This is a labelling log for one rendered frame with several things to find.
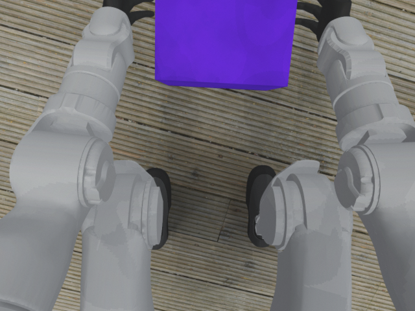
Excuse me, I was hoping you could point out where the right robot upper arm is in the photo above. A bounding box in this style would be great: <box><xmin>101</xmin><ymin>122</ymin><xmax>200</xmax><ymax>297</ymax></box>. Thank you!
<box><xmin>334</xmin><ymin>142</ymin><xmax>415</xmax><ymax>311</ymax></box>

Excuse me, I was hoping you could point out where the robot left thigh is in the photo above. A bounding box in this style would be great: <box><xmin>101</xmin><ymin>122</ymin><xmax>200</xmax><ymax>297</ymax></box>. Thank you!
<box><xmin>80</xmin><ymin>174</ymin><xmax>163</xmax><ymax>311</ymax></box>

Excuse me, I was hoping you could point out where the robot right hand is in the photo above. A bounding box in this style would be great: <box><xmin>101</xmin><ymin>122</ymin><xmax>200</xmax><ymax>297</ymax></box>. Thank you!
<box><xmin>295</xmin><ymin>0</ymin><xmax>351</xmax><ymax>42</ymax></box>

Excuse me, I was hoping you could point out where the left robot forearm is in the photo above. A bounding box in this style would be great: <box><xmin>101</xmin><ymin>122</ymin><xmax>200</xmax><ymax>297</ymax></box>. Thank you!
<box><xmin>9</xmin><ymin>6</ymin><xmax>135</xmax><ymax>192</ymax></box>

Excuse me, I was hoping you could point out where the carton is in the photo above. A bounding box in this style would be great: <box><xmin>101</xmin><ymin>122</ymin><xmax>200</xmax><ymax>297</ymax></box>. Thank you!
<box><xmin>155</xmin><ymin>0</ymin><xmax>298</xmax><ymax>91</ymax></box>

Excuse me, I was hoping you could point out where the right robot forearm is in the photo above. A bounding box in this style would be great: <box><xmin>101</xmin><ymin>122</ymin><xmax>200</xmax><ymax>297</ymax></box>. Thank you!
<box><xmin>316</xmin><ymin>16</ymin><xmax>415</xmax><ymax>152</ymax></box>

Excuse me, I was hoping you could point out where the left robot upper arm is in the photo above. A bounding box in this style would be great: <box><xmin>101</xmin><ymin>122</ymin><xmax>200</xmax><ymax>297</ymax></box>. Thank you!
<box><xmin>0</xmin><ymin>130</ymin><xmax>116</xmax><ymax>311</ymax></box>

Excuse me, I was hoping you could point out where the robot left hand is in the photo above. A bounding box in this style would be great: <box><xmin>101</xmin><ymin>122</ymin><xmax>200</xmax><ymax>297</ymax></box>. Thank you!
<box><xmin>102</xmin><ymin>0</ymin><xmax>154</xmax><ymax>25</ymax></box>

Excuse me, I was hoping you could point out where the robot right shin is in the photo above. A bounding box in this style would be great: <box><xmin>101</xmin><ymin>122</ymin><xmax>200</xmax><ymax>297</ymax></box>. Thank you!
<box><xmin>255</xmin><ymin>160</ymin><xmax>353</xmax><ymax>246</ymax></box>

